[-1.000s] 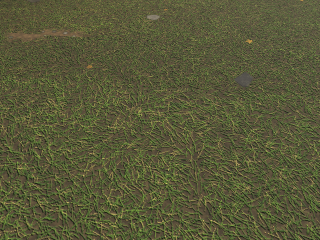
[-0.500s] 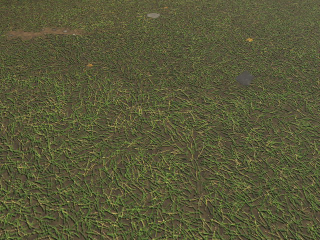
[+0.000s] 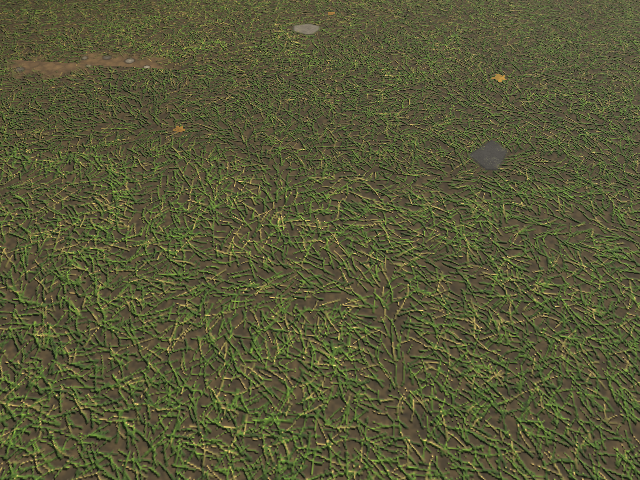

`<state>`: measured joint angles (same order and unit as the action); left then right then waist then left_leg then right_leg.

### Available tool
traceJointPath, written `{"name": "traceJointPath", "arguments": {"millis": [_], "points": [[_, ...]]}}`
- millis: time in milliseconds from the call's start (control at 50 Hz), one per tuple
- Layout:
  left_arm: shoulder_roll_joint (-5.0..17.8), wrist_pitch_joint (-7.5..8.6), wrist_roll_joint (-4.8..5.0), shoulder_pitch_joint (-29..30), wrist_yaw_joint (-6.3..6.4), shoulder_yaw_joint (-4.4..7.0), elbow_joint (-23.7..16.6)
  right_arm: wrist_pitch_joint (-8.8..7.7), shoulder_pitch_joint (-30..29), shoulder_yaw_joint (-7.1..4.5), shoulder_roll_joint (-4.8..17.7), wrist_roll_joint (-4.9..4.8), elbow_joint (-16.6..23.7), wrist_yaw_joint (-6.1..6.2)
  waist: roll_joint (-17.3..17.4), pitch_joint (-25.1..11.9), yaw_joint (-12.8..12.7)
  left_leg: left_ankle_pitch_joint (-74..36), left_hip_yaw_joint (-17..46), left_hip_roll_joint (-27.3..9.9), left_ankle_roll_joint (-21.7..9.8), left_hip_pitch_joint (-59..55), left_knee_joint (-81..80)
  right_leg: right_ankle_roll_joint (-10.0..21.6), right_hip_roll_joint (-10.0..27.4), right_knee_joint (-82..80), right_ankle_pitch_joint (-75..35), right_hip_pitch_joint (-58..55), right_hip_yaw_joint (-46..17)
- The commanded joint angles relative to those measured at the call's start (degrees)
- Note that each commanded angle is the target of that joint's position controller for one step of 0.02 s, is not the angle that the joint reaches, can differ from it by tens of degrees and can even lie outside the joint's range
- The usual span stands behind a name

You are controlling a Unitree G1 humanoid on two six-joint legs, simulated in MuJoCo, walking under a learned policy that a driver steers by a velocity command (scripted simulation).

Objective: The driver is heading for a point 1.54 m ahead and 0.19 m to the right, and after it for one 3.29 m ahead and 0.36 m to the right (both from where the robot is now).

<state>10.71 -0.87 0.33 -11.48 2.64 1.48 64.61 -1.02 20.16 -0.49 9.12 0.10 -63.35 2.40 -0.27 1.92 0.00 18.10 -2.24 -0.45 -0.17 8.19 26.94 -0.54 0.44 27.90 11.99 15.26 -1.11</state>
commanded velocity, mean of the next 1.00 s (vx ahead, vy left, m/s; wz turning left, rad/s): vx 0.01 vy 0.00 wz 0.00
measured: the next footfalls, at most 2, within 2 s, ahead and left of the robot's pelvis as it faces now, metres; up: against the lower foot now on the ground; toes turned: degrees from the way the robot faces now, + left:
right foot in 1.88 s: +0.12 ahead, -0.14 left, +0.00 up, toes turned -3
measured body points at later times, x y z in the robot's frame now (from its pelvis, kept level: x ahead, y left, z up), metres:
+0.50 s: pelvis +0.00 +0.00 +0.00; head +0.02 +0.00 +0.45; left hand +0.02 +0.24 -0.16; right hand -0.03 -0.22 -0.16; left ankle -0.04 +0.12 -0.74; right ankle +0.03 -0.13 -0.74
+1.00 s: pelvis +0.01 +0.01 +0.00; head +0.03 +0.01 +0.45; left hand +0.03 +0.24 -0.16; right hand -0.03 -0.22 -0.16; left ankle -0.04 +0.12 -0.74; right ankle +0.03 -0.13 -0.74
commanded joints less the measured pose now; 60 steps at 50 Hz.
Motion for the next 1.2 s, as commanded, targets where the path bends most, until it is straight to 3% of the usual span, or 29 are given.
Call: {"name": "traceJointPath", "arguments": {"millis": [20,520,540,580,720,1200], "points": [[5.29,0.29,0.01,-2.07,0.17,0.77,-1.14,-0.18,5.59,-0.76,4.71,-0.02,0.32,0.13,0.53,1.45,0.00,-6.24,1.47,-1.41,-0.82,6.64,-6.17,2.05,1.07,-3.21,-8.26,-4.46,-0.92],[4.63,0.37,0.10,-3.74,0.33,0.84,-1.11,-0.34,6.98,-0.93,3.99,-0.11,0.76,0.06,0.57,1.93,-0.01,-6.59,1.62,-1.36,-1.05,6.75,-6.19,1.77,1.12,-2.85,-8.47,-4.45,-0.81],[3.97,0.33,0.07,-4.70,0.34,0.69,-0.57,-0.26,8.14,-0.89,3.60,-0.15,0.16,0.12,0.91,0.56,0.04,-0.76,1.32,-0.97,-1.35,6.17,-6.74,1.79,0.26,-2.51,-2.87,-4.98,0.18],[3.81,0.35,0.01,-3.77,0.35,0.62,-0.87,-0.29,6.83,-0.83,3.52,-0.15,0.57,0.17,1.18,4.04,-0.20,1.38,2.04,-1.26,-1.59,8.72,-7.47,1.69,0.28,-2.82,-1.68,-3.24,-0.12],[4.16,0.88,0.24,-4.65,0.15,0.64,-0.71,-0.61,8.04,-0.83,3.58,-0.21,0.52,-0.08,0.47,1.61,0.13,-9.31,1.38,-1.11,-1.05,5.87,-5.28,1.88,0.99,-1.75,-10.86,-4.69,-0.60],[3.99,0.32,0.24,-4.82,0.44,1.00,-0.98,-0.47,7.88,-0.98,3.41,-0.17,0.89,-0.11,0.62,2.30,0.00,-8.53,1.70,-1.26,-1.20,6.24,-6.01,1.44,1.17,-2.18,-9.80,-4.95,-0.58]]}}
